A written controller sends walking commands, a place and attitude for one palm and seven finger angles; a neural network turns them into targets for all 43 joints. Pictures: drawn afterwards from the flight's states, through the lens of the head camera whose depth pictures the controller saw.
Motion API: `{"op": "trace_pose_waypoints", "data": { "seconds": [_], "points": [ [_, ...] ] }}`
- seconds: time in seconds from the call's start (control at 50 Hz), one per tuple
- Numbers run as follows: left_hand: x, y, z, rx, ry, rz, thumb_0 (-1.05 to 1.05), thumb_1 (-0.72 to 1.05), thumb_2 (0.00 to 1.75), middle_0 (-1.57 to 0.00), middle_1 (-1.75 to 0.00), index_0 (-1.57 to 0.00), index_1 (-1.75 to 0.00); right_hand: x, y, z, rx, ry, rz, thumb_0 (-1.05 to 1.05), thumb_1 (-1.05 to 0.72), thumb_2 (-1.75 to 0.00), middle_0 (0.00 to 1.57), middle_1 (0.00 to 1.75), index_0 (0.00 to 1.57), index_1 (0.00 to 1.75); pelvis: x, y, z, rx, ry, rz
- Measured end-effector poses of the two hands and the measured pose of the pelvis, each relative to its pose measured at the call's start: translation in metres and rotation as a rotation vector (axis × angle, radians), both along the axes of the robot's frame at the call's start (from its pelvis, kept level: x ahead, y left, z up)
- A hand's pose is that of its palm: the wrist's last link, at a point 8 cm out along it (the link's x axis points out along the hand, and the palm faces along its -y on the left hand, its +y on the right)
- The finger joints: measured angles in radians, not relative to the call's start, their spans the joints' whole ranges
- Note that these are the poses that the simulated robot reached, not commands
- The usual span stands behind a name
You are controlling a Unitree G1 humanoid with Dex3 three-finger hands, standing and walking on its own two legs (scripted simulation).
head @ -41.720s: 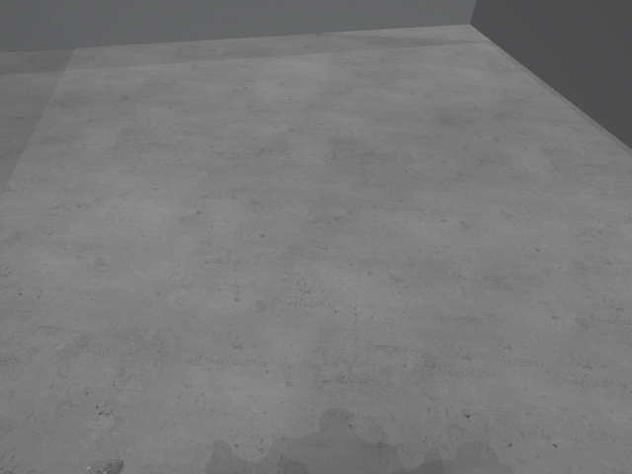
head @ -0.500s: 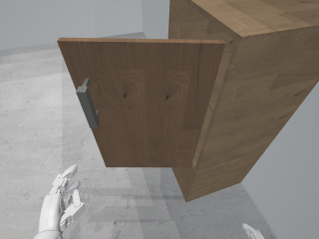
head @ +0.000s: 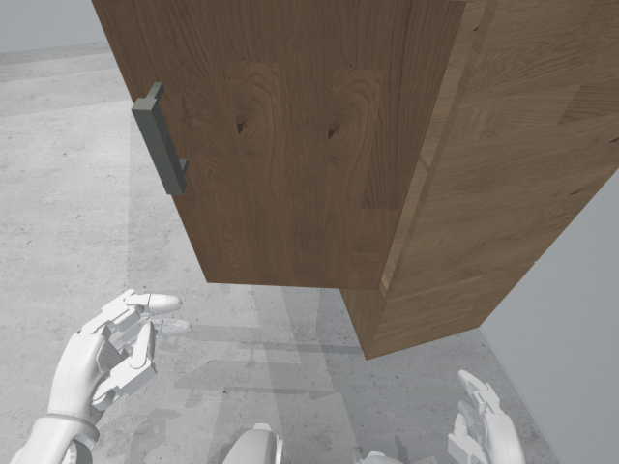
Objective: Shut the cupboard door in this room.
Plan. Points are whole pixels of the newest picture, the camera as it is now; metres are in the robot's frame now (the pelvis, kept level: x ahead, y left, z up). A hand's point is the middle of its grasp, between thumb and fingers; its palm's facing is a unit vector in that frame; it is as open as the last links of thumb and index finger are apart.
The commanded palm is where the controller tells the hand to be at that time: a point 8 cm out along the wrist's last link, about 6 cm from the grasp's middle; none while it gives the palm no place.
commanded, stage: raise the hand and make a fist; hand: left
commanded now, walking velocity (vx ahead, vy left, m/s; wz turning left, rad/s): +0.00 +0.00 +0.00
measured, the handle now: (167, 141) +0.48 +0.24 +0.15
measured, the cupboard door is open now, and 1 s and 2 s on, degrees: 71 71 71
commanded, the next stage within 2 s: bring the fist close to the handle in 1.24 s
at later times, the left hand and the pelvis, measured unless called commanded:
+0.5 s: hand (117, 331) +0.23 +0.22 +0.11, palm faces +0.05 -1.00 -0.04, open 3.1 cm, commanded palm +0.20 +0.27 +0.12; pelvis +0.02 +0.03 +0.03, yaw +0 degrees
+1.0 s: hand (118, 297) +0.25 +0.21 +0.15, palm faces +0.05 -1.00 -0.04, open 3.1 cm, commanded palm +0.22 +0.26 +0.15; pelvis +0.02 +0.02 +0.05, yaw +0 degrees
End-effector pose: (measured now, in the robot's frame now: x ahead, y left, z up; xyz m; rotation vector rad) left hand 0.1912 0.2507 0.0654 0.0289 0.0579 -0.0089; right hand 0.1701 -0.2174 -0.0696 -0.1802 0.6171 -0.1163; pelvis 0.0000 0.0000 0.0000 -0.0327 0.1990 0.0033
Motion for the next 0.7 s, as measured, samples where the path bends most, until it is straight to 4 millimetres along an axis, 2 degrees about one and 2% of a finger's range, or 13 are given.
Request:
{"op": "trace_pose_waypoints", "data": {
  "seconds": [0.1,0.18,0.32,0.5,0.6,0.7],
  "points": [
    [0.005,0.011,0.012,0.009,0.028,0.059,0.02,0.9,0.9,-0.74,-0.89,-0.74,-0.89,-0.021,0.0,0.004,0.004,0.062,-0.051,0.02,-0.9,-0.9,0.2,0.3,0.21,0.3,0.009,0.008,0.012,0.01,-0.005,-0.016],
    [0.004,0.016,0.021,0.02,-0.017,0.073,0.02,0.9,0.9,-0.81,-0.97,-0.81,-0.97,-0.025,-0.004,0.006,-0.028,0.083,-0.041,0.02,-0.9,-0.9,0.2,0.3,0.21,0.3,0.012,0.015,0.014,0.009,-0.007,-0.014],
    [0.005,0.017,0.027,0.006,-0.038,0.047,0.02,0.9,0.9,-0.94,-1.11,-0.94,-1.11,-0.007,-0.002,0.02,-0.065,0.041,-0.017,0.02,-0.9,-0.9,0.2,0.3,0.21,0.3,0.013,0.025,0.017,0.001,-0.024,-0.008],
    [0.013,0.02,0.05,0.011,-0.072,0.056,0.02,0.9,0.9,-1.11,-1.29,-1.11,-1.29,0.024,0.025,0.046,-0.029,-0.067,0.045,0.02,-0.9,-0.9,0.2,0.3,0.21,0.3,0.015,0.03,0.028,-0.004,-0.066,-0.001],
    [0.016,0.021,0.061,0.014,-0.07,0.056,0.02,0.9,0.9,-1.2,-1.39,-1.2,-1.39,0.029,0.036,0.053,-0.005,-0.084,0.075,0.02,-0.9,-0.9,0.2,0.3,0.21,0.3,0.017,0.03,0.034,-0.003,-0.087,0.002],
    [0.019,0.022,0.071,0.02,-0.078,0.058,0.02,0.9,0.9,-1.26,-1.45,-1.26,-1.45,0.026,0.037,0.054,0.004,-0.071,0.083,0.02,-0.9,-0.9,0.2,0.3,0.21,0.3,0.017,0.028,0.038,-0.001,-0.107,0.004]
  ]
}}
